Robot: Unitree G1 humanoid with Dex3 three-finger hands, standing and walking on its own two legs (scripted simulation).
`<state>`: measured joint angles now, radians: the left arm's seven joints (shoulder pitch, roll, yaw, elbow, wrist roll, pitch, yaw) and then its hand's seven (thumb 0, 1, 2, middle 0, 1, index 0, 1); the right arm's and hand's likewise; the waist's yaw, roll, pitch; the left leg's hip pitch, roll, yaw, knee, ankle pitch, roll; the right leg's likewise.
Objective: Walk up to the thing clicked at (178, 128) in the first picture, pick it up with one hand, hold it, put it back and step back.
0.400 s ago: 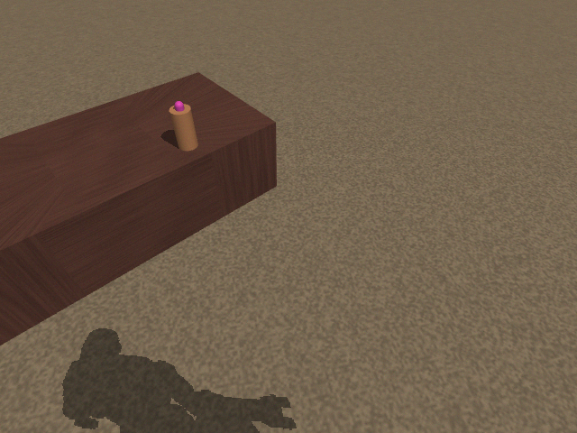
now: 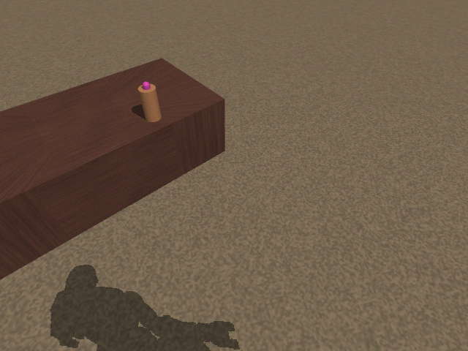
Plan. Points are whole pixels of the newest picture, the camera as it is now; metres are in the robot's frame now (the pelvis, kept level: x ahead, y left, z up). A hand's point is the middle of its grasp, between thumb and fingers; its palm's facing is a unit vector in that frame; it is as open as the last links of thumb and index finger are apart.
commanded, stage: stand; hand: right
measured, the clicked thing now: (149, 100) +1.26 +0.41 -0.29
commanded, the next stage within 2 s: walk up in 0.72 s
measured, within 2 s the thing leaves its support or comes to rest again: neither
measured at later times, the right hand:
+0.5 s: hand out of the picture +0.08 -0.25 -0.16, palm faces -0.03 +0.94 -0.33, open 7.4 cm
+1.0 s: hand out of the picture +0.17 -0.23 -0.13, palm faces -0.23 +0.89 -0.39, open 7.4 cm
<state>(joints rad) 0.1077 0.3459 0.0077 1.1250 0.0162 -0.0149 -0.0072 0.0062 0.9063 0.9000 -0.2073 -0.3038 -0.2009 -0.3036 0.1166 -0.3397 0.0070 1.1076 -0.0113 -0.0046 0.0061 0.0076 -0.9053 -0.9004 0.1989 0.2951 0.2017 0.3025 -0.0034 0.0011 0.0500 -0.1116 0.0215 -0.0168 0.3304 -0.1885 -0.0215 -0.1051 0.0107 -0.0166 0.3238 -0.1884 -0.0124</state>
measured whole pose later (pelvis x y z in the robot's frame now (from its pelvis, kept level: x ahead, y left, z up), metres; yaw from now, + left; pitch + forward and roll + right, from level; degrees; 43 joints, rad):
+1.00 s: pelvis +0.04 +0.04 -0.01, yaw +12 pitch -2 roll -1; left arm 0.21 0.44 0.11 0.96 0.06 -0.05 -0.05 0.01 0.90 0.90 -0.21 -0.30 -0.20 -0.30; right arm 0.23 -0.44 -0.11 0.95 -0.04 0.04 0.13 0.01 -0.91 -0.90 0.20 0.29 0.20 0.30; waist 0.02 -0.01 0.06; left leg -0.48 0.15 0.01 0.72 -0.28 -0.01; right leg -0.01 -0.09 -0.20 0.38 -0.33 0.02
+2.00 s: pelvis +0.46 +0.18 -0.03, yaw +36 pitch -2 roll +0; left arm 0.41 0.43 0.07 0.83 0.03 -0.03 -0.06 0.01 0.90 0.90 -0.21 -0.30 -0.20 -0.30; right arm 0.25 -0.39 -0.07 0.80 -0.02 -0.06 0.05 0.01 -0.91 -0.90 0.20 0.30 0.20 0.30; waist 0.07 -0.07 0.09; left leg -0.41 0.01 0.09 0.64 -0.18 0.04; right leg -0.11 -0.07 -0.22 0.72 -0.51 -0.04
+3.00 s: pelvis +0.76 +0.25 -0.03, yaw +44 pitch -3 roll -1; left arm 0.28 0.37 0.01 0.87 -0.01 -0.02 0.00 0.01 0.91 0.90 -0.21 -0.30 -0.20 -0.30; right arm 0.15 -0.36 -0.03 0.83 0.00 -0.03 0.02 0.01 -0.91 -0.90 0.20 0.30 0.20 0.30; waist 0.03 -0.02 0.15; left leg -0.38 0.00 0.02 0.64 -0.20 0.05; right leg -0.32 -0.03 -0.05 1.03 -0.55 -0.03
